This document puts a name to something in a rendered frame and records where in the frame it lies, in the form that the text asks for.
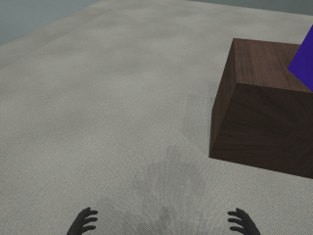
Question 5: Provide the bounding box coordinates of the pedestal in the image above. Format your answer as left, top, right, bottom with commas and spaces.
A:
208, 38, 313, 179

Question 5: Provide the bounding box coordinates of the robot left hand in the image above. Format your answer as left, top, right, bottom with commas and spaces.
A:
67, 207, 98, 235

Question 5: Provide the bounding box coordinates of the robot right hand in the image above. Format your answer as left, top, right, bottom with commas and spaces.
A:
227, 208, 261, 235

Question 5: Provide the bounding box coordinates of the carton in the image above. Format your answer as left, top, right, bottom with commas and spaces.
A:
288, 24, 313, 92

